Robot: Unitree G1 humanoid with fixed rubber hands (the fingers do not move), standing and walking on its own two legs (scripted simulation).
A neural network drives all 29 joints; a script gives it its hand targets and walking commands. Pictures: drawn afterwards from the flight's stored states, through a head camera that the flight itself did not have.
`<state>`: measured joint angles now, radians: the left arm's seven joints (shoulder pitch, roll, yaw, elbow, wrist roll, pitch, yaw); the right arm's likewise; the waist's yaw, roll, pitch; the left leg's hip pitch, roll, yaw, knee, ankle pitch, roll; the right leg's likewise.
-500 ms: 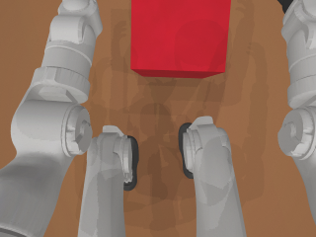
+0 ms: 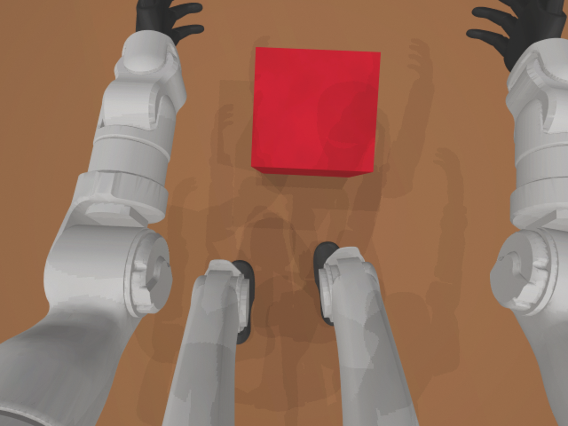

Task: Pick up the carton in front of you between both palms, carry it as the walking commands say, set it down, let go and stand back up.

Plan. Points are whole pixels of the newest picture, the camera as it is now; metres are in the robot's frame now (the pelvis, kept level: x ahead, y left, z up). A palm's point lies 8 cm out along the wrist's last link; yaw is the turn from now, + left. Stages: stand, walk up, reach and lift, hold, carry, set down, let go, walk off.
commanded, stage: set down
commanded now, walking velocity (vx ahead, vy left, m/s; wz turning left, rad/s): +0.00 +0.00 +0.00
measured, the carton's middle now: (310, 124) +0.51 -0.09 -0.44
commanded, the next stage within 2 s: let go in 0.18 s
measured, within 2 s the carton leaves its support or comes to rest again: neither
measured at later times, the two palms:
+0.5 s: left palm (86, 80) +0.48 +0.12 +0.01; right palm out of the picture +0.44 -0.29 +0.01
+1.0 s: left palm out of the picture +0.31 +0.22 +0.12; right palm out of the picture +0.27 -0.24 +0.12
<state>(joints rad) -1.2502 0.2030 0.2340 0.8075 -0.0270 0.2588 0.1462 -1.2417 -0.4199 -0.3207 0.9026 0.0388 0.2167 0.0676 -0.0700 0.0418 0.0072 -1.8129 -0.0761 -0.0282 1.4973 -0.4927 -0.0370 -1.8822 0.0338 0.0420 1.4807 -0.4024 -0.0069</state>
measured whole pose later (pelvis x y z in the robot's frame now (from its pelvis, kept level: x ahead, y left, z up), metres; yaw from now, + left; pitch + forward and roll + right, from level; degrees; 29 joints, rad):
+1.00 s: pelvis +0.09 +0.01 +0.20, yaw -3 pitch +12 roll +0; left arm 0.05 0.17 0.08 0.50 0.03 0.01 -0.01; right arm 0.07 -0.21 -0.09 0.50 0.00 -0.01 0.08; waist -0.03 0.00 0.02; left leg -0.47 -0.03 -0.07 0.54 -0.28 0.00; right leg -0.51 0.03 0.04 0.51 -0.21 0.00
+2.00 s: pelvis +0.12 +0.00 +0.21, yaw -2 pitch +0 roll +0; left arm 0.17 0.33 0.05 0.77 0.04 0.01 0.02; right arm 0.20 -0.34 -0.04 0.68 -0.03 0.02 -0.02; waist 0.01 0.03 0.01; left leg -0.15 -0.02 -0.07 0.50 -0.35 0.00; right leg -0.20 0.03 0.02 0.50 -0.30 -0.02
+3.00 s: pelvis +0.10 +0.00 +0.22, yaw -2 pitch -2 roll +0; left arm 0.13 0.37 0.02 1.00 0.02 -0.01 0.01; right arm 0.16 -0.38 -0.01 0.93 -0.02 -0.01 -0.02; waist 0.01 0.01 0.02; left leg -0.08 -0.02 -0.07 0.37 -0.25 0.00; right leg -0.14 0.02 0.02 0.38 -0.20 -0.01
